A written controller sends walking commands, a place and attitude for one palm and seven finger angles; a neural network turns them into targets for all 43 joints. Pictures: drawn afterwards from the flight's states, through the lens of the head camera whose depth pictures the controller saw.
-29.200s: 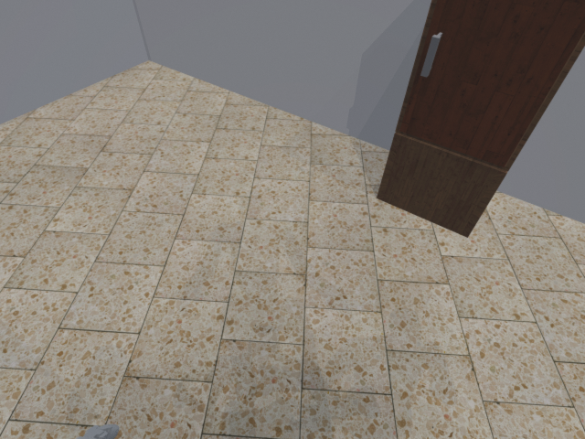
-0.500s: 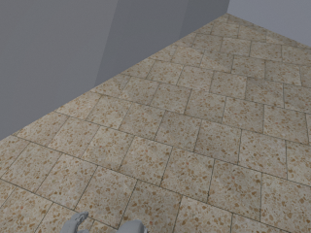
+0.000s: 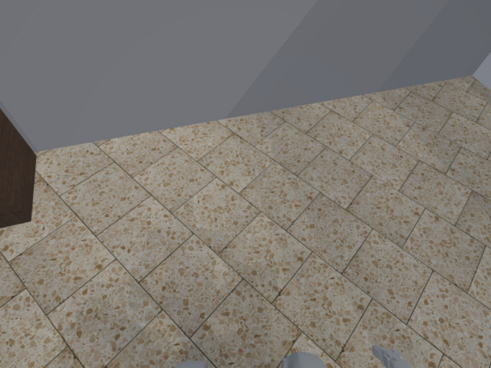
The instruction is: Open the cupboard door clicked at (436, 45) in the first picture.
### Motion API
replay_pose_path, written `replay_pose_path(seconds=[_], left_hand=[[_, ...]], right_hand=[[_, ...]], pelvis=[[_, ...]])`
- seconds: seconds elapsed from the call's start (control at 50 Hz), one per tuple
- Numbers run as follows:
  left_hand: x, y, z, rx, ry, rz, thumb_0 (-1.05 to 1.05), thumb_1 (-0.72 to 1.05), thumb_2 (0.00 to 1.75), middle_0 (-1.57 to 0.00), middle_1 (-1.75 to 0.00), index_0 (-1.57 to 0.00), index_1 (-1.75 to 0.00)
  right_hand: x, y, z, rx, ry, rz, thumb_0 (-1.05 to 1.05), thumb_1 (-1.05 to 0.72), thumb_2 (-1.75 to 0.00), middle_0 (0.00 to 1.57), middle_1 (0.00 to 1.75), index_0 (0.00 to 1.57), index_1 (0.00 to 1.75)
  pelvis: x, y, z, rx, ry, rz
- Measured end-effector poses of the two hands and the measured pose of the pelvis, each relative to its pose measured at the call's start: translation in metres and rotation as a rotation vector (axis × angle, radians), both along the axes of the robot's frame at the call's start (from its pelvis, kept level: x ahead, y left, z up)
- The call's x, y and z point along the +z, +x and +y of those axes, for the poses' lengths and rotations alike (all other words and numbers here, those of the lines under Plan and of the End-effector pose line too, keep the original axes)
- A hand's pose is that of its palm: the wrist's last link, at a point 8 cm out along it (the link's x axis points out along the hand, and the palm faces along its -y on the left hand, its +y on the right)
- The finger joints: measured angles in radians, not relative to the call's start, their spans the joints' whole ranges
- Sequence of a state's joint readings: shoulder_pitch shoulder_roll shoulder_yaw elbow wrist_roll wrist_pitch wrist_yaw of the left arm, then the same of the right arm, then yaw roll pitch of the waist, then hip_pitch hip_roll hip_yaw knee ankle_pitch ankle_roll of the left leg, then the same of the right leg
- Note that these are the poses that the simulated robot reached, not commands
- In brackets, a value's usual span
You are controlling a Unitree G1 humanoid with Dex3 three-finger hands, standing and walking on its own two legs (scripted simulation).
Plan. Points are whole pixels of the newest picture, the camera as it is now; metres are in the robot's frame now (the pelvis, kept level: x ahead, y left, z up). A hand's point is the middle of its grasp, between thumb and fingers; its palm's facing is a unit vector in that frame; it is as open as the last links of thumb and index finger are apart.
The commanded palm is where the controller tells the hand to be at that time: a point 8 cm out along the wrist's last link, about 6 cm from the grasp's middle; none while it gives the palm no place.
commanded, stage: turn to face it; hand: left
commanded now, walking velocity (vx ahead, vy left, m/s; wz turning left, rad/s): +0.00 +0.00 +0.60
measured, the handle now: out of the picture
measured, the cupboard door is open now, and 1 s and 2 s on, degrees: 38 38 38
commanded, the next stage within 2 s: take the last steps up to it in 1.56 s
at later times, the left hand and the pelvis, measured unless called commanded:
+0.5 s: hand out of the picture +0.05 +0.14 -0.14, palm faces +0.30 -0.92 -0.25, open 7.4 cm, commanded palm none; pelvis +0.03 -0.06 +0.01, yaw +19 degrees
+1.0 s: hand out of the picture +0.02 +0.19 -0.15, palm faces +0.57 -0.77 -0.27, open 7.4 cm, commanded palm none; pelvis +0.06 -0.06 +0.00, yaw +36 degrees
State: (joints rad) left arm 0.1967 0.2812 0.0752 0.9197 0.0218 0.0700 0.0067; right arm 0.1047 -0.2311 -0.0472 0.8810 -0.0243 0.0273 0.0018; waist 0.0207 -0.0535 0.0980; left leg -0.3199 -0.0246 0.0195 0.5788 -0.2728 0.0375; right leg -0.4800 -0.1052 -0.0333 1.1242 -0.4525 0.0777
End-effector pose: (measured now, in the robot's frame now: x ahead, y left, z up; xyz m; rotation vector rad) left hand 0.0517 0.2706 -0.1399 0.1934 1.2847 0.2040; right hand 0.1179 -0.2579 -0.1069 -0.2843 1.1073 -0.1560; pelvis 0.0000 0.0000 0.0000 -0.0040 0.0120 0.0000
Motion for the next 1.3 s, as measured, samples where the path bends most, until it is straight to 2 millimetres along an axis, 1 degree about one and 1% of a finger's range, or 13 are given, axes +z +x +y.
replay_pose_path(seconds=[0.14,0.26,0.32,0.44,0.54,0.66,0.72,0.84,0.98,1.06,1.14,1.22,1.3], left_hand=[[0.018,0.022,-0.011,0.031,0.009,-0.096,0.01,0.91,0.90,-0.19,-0.30,-0.19,-0.30],[0.024,0.034,-0.039,0.059,0.037,-0.149,0.00,0.91,0.90,-0.20,-0.30,-0.20,-0.30],[0.028,0.027,-0.054,0.086,0.055,-0.159,0.00,0.91,0.90,-0.20,-0.30,-0.20,-0.30],[0.034,-0.004,-0.079,0.190,0.031,-0.108,0.00,0.91,0.90,-0.20,-0.30,-0.20,-0.30],[0.025,-0.037,-0.085,0.293,0.008,-0.066,0.00,0.91,0.90,-0.20,-0.30,-0.20,-0.30],[-0.001,-0.089,-0.070,0.420,-0.014,0.000,0.00,0.91,0.90,-0.20,-0.30,-0.20,-0.30],[-0.012,-0.106,-0.058,0.472,-0.013,0.039,0.00,0.91,0.90,-0.20,-0.30,-0.20,-0.30],[0.005,-0.094,-0.043,0.528,0.016,-0.030,0.01,0.91,0.90,-0.20,-0.30,-0.19,-0.30],[0.022,-0.066,-0.049,0.553,0.055,-0.119,0.00,0.91,0.90,-0.19,-0.30,-0.19,-0.30],[0.025,-0.053,-0.065,0.574,0.090,-0.155,0.00,0.91,0.90,-0.20,-0.30,-0.20,-0.30],[0.033,-0.057,-0.092,0.622,0.102,-0.148,0.00,0.91,0.90,-0.20,-0.30,-0.20,-0.30],[0.036,-0.071,-0.119,0.692,0.071,-0.107,0.00,0.91,0.90,-0.20,-0.30,-0.20,-0.30],[0.031,-0.088,-0.141,0.768,0.035,-0.079,0.00,0.91,0.90,-0.20,-0.30,-0.20,-0.30]], right_hand=[[-0.007,-0.009,0.002,0.036,0.039,0.082,0.01,-0.90,-0.90,0.20,0.30,0.20,0.30],[-0.029,-0.013,-0.021,0.048,0.075,0.148,0.01,-0.90,-0.90,0.20,0.30,0.20,0.30],[-0.039,-0.005,-0.035,0.061,0.082,0.175,0.01,-0.90,-0.90,0.20,0.30,0.20,0.30],[-0.029,0.026,-0.042,0.141,0.074,0.197,0.01,-0.91,-0.90,0.20,0.30,0.20,0.30],[-0.021,0.069,-0.026,0.249,0.059,0.171,0.01,-0.91,-0.90,0.19,0.30,0.20,0.30],[-0.018,0.130,0.023,0.404,0.033,0.054,0.01,-0.91,-0.90,0.19,0.30,0.20,0.30],[-0.015,0.148,0.043,0.461,0.024,-0.008,0.01,-0.91,-0.90,0.19,0.30,0.20,0.30],[-0.006,0.148,0.057,0.529,0.006,0.019,0.01,-0.90,-0.90,0.20,0.30,0.20,0.30],[-0.015,0.148,0.049,0.562,0.033,0.099,0.01,-0.90,-0.90,0.20,0.30,0.20,0.30],[-0.032,0.159,0.034,0.572,0.053,0.135,0.01,-0.90,-0.90,0.20,0.30,0.20,0.30],[-0.037,0.177,0.027,0.600,0.050,0.164,0.01,-0.90,-0.90,0.20,0.30,0.20,0.30],[-0.028,0.196,0.032,0.649,0.043,0.173,0.01,-0.91,-0.90,0.20,0.30,0.20,0.30],[-0.020,0.213,0.050,0.722,0.031,0.168,0.01,-0.91,-0.90,0.19,0.30,0.20,0.30]], pelvis=[[0.008,0.005,-0.012,0.074,-0.009,0.018],[0.000,0.012,-0.040,0.149,0.006,0.032],[-0.002,0.015,-0.051,0.189,0.010,0.026],[0.010,0.026,-0.060,0.285,0.047,0.010],[0.011,0.033,-0.060,0.357,0.059,0.007],[-0.007,0.037,-0.042,0.437,0.035,0.002],[-0.013,0.036,-0.037,0.475,0.034,0.001],[0.000,0.039,-0.037,0.539,0.009,0.000],[0.005,0.054,-0.052,0.611,-0.003,0.008],[-0.003,0.070,-0.069,0.659,0.012,0.017],[0.000,0.079,-0.077,0.724,0.027,0.004],[0.009,0.086,-0.080,0.781,0.051,0.009],[0.012,0.091,-0.080,0.842,0.058,0.015]])
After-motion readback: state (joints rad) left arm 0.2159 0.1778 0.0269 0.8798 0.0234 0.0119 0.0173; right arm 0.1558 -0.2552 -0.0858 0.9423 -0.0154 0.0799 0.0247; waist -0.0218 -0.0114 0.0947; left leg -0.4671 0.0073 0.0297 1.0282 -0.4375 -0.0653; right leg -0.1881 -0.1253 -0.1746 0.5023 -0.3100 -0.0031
